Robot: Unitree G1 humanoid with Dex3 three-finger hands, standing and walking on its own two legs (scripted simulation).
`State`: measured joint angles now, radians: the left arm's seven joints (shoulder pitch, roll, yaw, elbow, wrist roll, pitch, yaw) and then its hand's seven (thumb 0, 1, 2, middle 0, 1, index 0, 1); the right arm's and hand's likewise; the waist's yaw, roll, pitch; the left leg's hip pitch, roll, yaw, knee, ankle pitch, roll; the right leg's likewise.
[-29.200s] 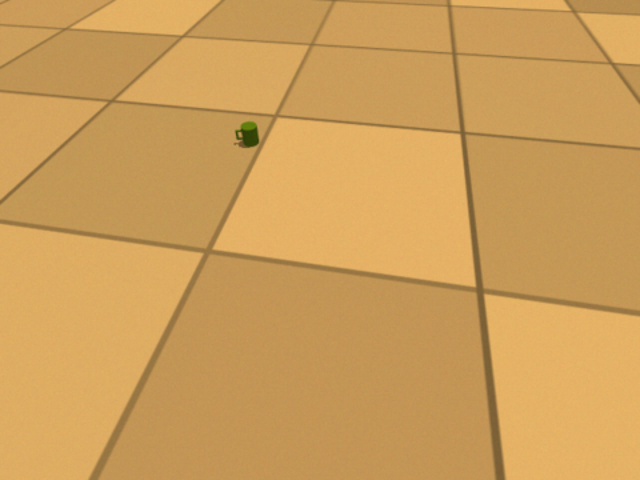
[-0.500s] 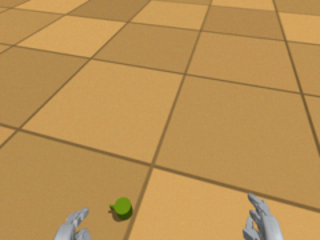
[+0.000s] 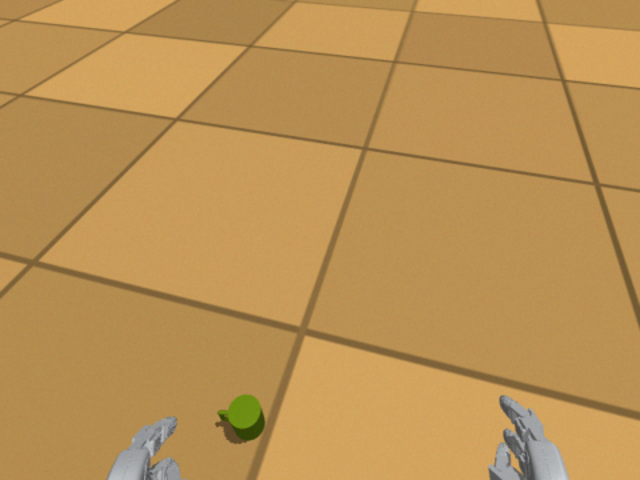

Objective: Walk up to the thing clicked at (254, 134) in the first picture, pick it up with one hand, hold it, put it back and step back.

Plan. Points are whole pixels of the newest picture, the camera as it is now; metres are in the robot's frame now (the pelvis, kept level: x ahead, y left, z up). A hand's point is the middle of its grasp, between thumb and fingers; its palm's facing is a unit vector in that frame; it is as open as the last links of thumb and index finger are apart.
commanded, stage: home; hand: left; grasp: from above
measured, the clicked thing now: (241, 417) +0.44 +0.23 -0.66
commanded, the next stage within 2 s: stand in 1.10 s
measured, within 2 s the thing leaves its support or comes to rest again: neither
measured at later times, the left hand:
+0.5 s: hand out of the picture +0.17 +0.18 -0.05, palm faces +0.05 -0.98 -0.20, open 7.4 cm
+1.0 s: hand out of the picture +0.17 +0.18 -0.05, palm faces +0.05 -0.98 -0.20, open 7.4 cm
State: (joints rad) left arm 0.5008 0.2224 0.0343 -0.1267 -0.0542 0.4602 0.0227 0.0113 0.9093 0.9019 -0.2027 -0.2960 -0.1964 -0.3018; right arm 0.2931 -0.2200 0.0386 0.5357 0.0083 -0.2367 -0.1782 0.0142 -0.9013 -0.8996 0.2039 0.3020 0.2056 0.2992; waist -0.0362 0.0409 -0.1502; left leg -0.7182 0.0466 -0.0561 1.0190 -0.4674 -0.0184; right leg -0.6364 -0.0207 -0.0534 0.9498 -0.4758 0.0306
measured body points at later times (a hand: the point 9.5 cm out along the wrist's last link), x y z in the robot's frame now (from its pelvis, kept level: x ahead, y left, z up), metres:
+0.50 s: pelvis +0.01 +0.00 +0.00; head +0.03 +0.01 +0.45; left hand +0.16 +0.24 -0.03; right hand +0.17 -0.24 -0.06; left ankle +0.02 +0.13 -0.68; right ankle +0.00 -0.14 -0.68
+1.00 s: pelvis +0.01 +0.00 +0.00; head +0.03 +0.01 +0.45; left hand +0.16 +0.24 -0.03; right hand +0.17 -0.24 -0.06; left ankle +0.02 +0.13 -0.68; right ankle +0.00 -0.14 -0.68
